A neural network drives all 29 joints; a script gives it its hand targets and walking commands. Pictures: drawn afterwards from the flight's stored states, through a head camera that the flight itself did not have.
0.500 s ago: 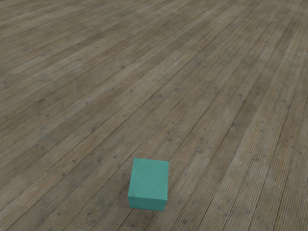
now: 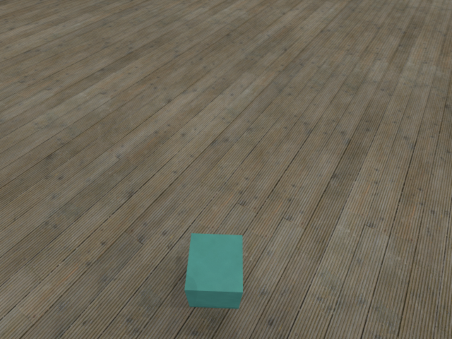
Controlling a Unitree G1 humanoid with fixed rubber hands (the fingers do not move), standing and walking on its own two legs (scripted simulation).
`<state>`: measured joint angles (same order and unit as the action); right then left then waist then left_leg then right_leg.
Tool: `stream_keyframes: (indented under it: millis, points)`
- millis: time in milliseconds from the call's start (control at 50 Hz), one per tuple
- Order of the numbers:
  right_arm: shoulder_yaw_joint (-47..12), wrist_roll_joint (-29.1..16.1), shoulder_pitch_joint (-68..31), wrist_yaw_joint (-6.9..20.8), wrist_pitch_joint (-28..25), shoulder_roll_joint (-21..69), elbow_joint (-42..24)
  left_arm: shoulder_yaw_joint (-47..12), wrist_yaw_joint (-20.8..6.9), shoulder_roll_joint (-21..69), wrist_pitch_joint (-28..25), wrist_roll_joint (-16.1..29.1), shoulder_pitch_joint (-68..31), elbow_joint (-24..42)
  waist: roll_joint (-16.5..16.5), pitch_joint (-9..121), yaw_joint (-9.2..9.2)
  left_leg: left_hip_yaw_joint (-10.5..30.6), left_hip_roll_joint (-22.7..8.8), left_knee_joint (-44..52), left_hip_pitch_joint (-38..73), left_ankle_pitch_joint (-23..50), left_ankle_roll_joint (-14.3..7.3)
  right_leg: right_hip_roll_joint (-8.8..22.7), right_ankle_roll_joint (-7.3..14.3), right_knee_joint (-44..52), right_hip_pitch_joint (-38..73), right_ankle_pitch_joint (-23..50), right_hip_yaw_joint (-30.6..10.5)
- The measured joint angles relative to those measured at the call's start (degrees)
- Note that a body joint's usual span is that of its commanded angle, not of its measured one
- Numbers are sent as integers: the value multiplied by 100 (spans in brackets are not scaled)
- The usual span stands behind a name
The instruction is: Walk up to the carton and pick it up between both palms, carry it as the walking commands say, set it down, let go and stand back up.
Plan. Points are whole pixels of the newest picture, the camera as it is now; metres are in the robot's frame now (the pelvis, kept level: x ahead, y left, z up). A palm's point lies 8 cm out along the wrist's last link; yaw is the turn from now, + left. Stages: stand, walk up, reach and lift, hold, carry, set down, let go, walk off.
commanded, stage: walk up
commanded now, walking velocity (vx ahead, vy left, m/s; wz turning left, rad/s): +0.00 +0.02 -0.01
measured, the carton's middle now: (215, 271) +0.45 +0.03 -0.65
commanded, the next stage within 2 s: stand in 0.54 s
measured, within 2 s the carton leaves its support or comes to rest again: neither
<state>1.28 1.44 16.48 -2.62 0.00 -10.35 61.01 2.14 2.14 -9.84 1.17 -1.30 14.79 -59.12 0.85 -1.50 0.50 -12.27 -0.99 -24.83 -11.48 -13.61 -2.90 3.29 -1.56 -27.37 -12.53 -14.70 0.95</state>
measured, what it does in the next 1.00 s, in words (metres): stands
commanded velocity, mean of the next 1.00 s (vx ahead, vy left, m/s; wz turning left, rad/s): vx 0.00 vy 0.00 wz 0.00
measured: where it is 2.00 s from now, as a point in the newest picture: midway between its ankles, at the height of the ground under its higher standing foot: outside the picture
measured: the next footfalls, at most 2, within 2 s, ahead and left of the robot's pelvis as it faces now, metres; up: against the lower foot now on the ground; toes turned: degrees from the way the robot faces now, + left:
none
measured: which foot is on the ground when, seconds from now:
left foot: down 0.00-1.00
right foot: down 0.00-1.00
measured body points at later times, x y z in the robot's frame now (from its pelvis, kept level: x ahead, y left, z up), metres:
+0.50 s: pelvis +0.01 -0.02 +0.01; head +0.02 -0.02 +0.46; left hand -0.01 +0.19 -0.15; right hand -0.01 -0.24 -0.16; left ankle +0.00 +0.08 -0.74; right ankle +0.00 -0.14 -0.74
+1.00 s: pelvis +0.00 -0.03 -0.02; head +0.05 -0.02 +0.43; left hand +0.17 +0.21 -0.14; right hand +0.19 -0.23 -0.14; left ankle +0.00 +0.08 -0.74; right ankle +0.00 -0.14 -0.74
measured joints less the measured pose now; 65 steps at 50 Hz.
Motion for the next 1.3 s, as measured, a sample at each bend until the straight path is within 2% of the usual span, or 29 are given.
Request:
stream_keyframes:
  millis: [200, 740, 780, 840, 900, 940, 1000, 1060, 1140, 1220, 1300]
  points:
    - [-43, -30, 53, 72, -61, 178, 158, -111, 24, 190, -116, 64, 83, -320, -74, -29, 62, 139, -25, 453, 345, 214, 89, -75, 34, 558, 444, 196, 144]
    - [-95, -59, 248, 33, -77, 319, 479, -191, 25, 373, -203, 80, 356, -655, -100, -34, 34, 265, -178, 384, 362, 149, 261, -234, 181, 602, 527, 143, 206]
    - [-282, -346, 159, 34, 295, 239, -349, -243, 98, 253, 189, 273, 266, 76, -72, 224, 37, 407, -127, -130, -318, -152, 189, -238, 235, 60, -165, -124, 151]
    - [-451, -738, -728, -107, 1181, -90, -1340, -442, 141, -243, 1101, 580, -680, 1035, -46, 327, -80, 522, -153, -989, -1214, -285, 167, -207, 235, -825, -1051, -353, 194]
    - [-490, -993, -1710, -215, 2392, -332, -1788, -582, 38, -568, 2261, 871, -1659, 1507, -9, 535, -92, 615, -133, -1369, -1759, -410, 202, -173, 245, -1201, -1566, -457, 248]
    - [-453, -1040, -2082, -220, 3096, -292, -1910, -585, -69, -597, 2929, 918, -1971, 1638, 1, 683, -64, 664, -115, -1366, -1937, -397, 211, -175, 242, -1203, -1732, -489, 259]
    - [-341, -787, -2037, -117, 3643, 20, -2231, -455, -257, -431, 3443, 668, -1861, 1907, 10, 734, -21, 765, -68, -1109, -1921, -290, 214, -223, 246, -928, -1709, -368, 199]
    - [-146, -315, -1606, 11, 3659, 414, -2730, -238, -387, -163, 3445, 212, -1433, 2375, 4, 629, -24, 861, -33, -944, -1921, -209, 225, -273, 228, -749, -1719, -258, 86]
    - [107, 70, -1183, 139, 3282, 706, -3260, 45, -471, 113, 3065, -182, -1062, 2930, -41, 488, -35, 940, -17, -1269, -2359, -305, 240, -294, 197, -1052, -2157, -336, 19]
    - [184, 107, -1170, 197, 2931, 676, -3554, 212, -555, 144, 2701, -223, -1084, 3156, -67, 460, -21, 1004, -1, -1861, -3035, -478, 242, -297, 175, -1648, -2835, -506, -13]
    - [163, 9, -1361, 175, 2804, 562, -3742, 254, -600, 35, 2564, -124, -1296, 3311, -50, 457, -21, 1036, 7, -2390, -3546, -608, 235, -302, 169, -2183, -3346, -641, -32]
